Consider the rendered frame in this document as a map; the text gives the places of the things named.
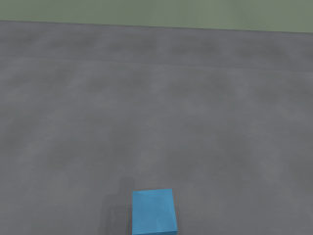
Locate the carton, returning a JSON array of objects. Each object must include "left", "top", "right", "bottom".
[{"left": 132, "top": 188, "right": 178, "bottom": 235}]

